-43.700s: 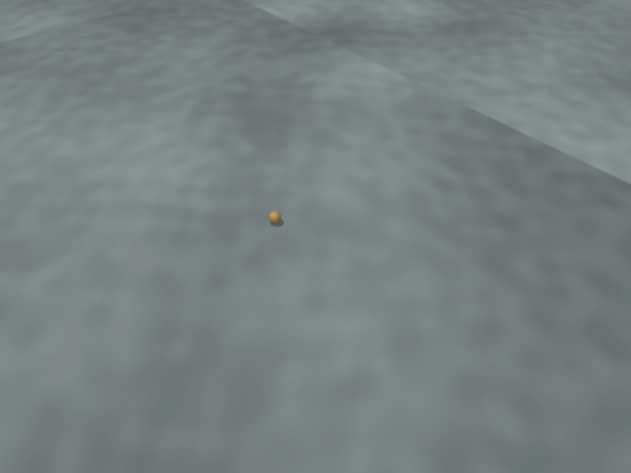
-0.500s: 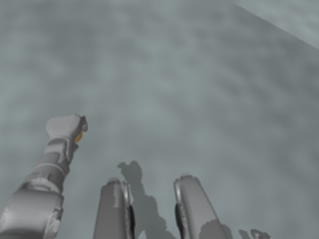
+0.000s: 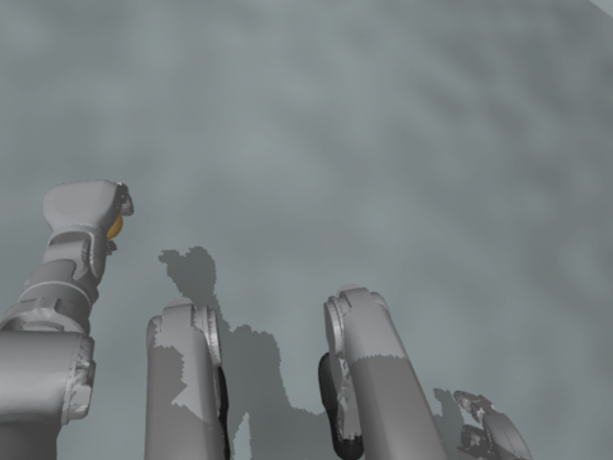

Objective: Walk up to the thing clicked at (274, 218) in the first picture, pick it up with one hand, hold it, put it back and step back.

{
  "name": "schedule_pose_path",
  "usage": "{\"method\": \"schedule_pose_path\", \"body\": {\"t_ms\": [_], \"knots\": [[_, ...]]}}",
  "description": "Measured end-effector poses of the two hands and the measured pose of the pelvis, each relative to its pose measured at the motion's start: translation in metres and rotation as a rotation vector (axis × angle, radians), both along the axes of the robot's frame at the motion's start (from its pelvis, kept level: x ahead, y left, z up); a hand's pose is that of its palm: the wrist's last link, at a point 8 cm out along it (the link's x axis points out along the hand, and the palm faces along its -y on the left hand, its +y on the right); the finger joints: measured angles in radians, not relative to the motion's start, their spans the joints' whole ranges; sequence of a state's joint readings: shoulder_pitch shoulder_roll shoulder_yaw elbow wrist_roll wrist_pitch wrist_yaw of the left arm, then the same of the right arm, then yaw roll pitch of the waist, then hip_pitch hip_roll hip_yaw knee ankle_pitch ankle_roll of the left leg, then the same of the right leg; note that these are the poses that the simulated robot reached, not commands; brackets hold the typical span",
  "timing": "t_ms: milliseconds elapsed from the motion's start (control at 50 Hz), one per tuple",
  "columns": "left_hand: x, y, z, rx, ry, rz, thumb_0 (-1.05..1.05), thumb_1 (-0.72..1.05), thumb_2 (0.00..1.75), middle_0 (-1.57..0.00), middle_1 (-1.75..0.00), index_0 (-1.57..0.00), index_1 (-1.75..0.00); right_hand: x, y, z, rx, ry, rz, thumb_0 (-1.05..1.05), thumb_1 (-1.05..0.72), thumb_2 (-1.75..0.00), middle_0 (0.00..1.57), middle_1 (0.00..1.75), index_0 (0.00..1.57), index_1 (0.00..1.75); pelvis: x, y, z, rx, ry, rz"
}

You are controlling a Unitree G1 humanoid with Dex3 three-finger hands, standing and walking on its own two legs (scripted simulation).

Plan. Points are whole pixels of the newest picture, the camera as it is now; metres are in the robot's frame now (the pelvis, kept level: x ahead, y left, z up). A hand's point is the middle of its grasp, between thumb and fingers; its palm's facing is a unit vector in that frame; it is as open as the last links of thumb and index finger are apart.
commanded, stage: crouch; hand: left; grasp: from above
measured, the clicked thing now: (101, 222) +0.44 +0.27 -0.18
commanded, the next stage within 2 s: lower in 0.66 s
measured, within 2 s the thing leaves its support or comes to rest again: neither
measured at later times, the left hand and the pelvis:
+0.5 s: hand (115, 235) +0.44 +0.26 -0.23, palm faces -0.44 -0.05 -0.90, open 7.2 cm; pelvis -0.01 +0.00 -0.07, yaw -2 degrees
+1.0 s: hand (124, 241) +0.44 +0.27 -0.28, palm faces -0.47 -0.06 -0.88, open 7.2 cm; pelvis -0.01 +0.00 -0.09, yaw -4 degrees
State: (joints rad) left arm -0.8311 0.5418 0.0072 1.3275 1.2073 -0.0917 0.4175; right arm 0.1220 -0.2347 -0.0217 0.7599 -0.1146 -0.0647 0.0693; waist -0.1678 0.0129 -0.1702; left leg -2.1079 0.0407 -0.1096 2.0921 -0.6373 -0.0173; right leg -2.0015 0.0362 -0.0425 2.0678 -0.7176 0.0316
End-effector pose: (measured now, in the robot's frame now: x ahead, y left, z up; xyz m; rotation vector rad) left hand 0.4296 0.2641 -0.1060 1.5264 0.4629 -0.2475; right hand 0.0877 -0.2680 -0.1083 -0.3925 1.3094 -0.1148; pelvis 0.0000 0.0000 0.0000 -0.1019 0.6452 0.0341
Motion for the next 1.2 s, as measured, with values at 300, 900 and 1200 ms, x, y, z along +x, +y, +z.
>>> {"method": "schedule_pose_path", "body": {"t_ms": [300,900,1200], "knots": [[0.007,-0.001,-0.046,-0.008,0.018,-0.001,-0.01,0.31,0.35,-0.84,-0.55,-0.91,-0.51,-0.034,-0.001,-0.045,0.023,0.083,-0.03,0.0,-0.92,-0.9,0.2,0.3,0.2,0.3,-0.005,-0.004,-0.044,0.003,-0.026,-0.024],[0.015,0.003,-0.1,-0.01,0.035,-0.001,-0.01,0.3,0.38,-0.84,-0.55,-0.91,-0.52,-0.042,-0.005,-0.078,0.004,0.118,0.023,0.0,-0.92,-0.9,0.2,0.3,0.2,0.3,-0.006,-0.004,-0.087,-0.014,-0.066,-0.045],[0.017,0.001,-0.139,-0.03,0.027,0.0,-0.01,0.29,0.39,-0.84,-0.55,-0.91,-0.53,-0.048,-0.005,-0.091,0.001,0.153,0.072,0.0,-0.92,-0.9,0.2,0.3,0.2,0.3,-0.004,-0.005,-0.108,-0.028,-0.094,-0.063]]}}
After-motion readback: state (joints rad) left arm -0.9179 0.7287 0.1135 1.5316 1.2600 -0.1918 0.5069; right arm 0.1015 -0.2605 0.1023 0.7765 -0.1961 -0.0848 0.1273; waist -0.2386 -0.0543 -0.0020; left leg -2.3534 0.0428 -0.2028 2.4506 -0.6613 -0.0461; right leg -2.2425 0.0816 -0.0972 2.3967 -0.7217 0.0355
